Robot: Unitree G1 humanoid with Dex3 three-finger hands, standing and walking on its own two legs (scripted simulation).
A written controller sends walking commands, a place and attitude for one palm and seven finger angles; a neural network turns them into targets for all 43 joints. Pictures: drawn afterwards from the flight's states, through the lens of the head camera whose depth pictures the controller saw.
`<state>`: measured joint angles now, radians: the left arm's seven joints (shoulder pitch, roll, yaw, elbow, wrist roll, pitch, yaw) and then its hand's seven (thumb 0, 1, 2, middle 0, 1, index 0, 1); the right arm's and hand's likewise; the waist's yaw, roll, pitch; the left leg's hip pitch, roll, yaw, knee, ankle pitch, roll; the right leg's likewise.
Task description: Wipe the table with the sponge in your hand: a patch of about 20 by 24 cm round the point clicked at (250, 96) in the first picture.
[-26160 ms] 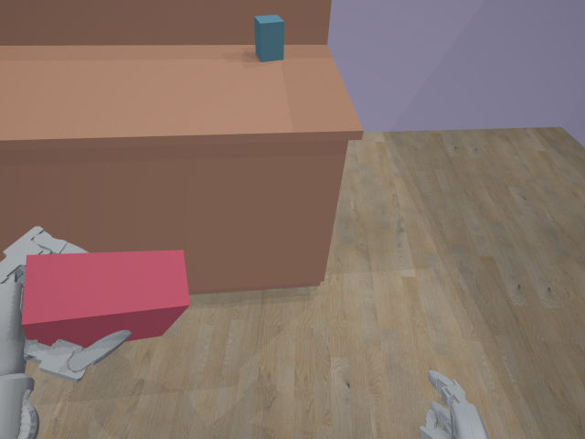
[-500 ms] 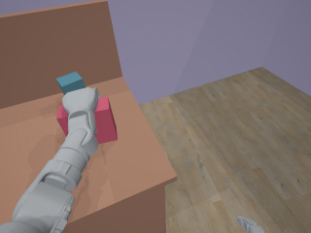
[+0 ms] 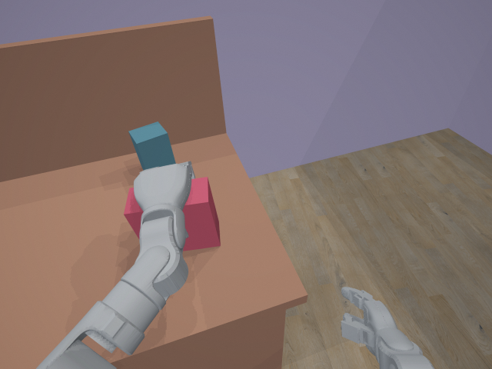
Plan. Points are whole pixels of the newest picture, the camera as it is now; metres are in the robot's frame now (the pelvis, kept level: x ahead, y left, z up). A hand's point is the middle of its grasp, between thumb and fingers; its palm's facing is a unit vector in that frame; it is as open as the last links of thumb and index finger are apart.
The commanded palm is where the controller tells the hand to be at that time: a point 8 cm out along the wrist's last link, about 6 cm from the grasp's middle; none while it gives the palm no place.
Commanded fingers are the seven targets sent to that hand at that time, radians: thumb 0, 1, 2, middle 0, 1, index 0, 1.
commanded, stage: wipe back along the third lane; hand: left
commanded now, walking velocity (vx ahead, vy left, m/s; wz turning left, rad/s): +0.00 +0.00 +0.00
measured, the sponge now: (180, 225) +0.35 +0.18 +0.06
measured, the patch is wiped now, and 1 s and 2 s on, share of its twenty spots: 0.95 0.95 0.95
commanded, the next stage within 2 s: slide back across to the middle lane in 0.74 s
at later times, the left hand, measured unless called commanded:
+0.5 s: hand (187, 230) +0.29 +0.14 +0.12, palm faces +0.13 -0.10 -0.99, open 10.2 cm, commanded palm +0.24 +0.13 +0.15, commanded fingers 0.00 0.10 1.30 -1.20 -1.60 -1.20 -1.60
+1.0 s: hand (186, 244) +0.26 +0.13 +0.12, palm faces +0.15 -0.18 -0.97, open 10.2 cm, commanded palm +0.21 +0.14 +0.16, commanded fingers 0.00 0.10 1.30 -1.20 -1.60 -1.20 -1.60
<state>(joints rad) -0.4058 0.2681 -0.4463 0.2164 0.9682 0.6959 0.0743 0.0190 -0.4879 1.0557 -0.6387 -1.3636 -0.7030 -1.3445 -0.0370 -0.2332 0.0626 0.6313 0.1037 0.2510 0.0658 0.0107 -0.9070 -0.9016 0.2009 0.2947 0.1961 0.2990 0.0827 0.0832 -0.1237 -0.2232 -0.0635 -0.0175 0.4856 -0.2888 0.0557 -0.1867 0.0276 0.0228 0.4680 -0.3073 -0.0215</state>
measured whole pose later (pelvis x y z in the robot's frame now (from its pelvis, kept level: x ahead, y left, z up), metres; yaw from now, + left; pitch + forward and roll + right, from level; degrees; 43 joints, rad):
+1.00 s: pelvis -0.02 -0.06 +0.00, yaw -3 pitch -3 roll +2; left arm -0.04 0.36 -0.27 -0.15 0.88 0.62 0.05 0.02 -0.48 1.05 -0.62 -1.38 -0.70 -1.35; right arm -0.02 -0.27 0.05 0.64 0.10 0.21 0.03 0.01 -0.91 -0.90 0.20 0.29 0.19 0.30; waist 0.07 0.11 -0.09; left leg -0.16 0.01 0.00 0.48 -0.27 0.00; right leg -0.16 0.10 0.04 0.52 -0.30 -0.10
